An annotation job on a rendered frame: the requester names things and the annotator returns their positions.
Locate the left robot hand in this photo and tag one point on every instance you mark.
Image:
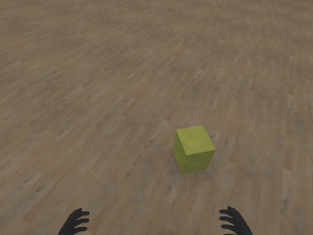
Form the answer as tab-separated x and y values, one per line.
72	221

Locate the right robot hand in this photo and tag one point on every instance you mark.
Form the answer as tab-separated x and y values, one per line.
240	227

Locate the carton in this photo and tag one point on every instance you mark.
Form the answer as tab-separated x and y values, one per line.
193	149

